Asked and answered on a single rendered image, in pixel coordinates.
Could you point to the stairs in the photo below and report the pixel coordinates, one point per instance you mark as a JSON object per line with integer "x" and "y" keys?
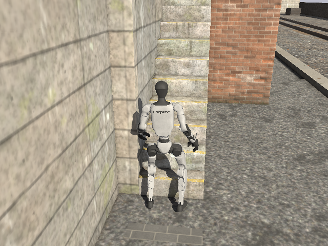
{"x": 183, "y": 63}

